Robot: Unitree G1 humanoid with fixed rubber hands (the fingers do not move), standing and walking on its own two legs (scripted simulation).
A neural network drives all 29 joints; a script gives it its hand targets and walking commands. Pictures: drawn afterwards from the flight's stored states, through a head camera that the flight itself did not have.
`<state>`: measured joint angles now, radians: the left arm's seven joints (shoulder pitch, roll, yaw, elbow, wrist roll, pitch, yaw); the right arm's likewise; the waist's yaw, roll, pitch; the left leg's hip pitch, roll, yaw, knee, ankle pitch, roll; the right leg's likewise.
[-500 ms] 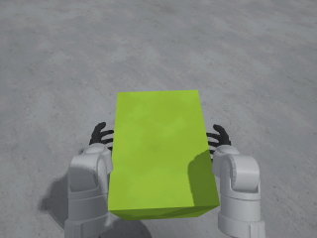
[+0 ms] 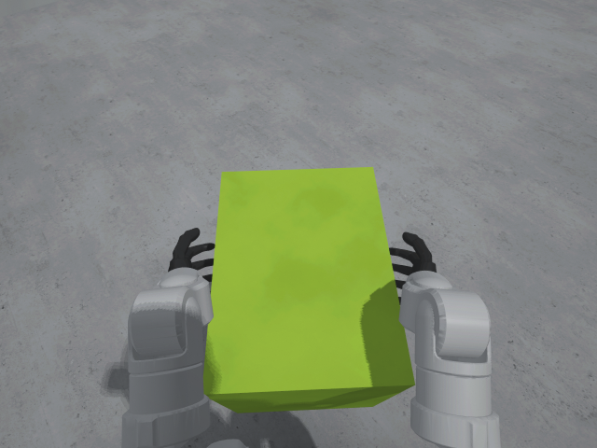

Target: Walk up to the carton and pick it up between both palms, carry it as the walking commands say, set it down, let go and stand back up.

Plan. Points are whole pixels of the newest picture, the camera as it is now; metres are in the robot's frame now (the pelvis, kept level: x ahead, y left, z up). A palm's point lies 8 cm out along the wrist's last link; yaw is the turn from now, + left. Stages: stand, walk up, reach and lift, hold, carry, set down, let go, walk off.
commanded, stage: carry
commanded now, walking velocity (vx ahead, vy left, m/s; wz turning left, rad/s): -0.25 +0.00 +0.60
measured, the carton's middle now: (301, 296) +0.33 +0.00 -0.02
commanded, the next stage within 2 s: none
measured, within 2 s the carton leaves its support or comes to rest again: neither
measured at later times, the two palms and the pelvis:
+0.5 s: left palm out of the picture +0.13 +0.23 +0.05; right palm (342, 367) +0.20 -0.04 +0.07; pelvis -0.13 +0.01 +0.00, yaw +14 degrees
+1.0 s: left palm out of the picture -0.05 +0.25 +0.08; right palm out of the picture +0.09 +0.00 +0.07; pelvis -0.24 -0.03 +0.00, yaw +31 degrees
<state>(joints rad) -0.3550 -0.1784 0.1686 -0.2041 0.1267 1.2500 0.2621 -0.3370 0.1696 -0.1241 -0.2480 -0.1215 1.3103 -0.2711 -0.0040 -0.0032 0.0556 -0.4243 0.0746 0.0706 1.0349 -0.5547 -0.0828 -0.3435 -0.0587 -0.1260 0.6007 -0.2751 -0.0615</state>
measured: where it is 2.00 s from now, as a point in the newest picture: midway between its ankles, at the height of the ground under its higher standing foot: outside the picture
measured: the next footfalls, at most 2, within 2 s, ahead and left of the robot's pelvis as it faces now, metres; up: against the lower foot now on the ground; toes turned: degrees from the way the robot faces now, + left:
left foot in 0.24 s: -0.02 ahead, +0.14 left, +0.00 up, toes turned +16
right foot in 0.64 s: -0.15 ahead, -0.12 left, +0.00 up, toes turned +13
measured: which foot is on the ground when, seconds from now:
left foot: up 0.00-0.22, down 0.24-0.64, up 0.66-1.00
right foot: down 0.00-0.26, up 0.28-0.62, down 0.64-1.00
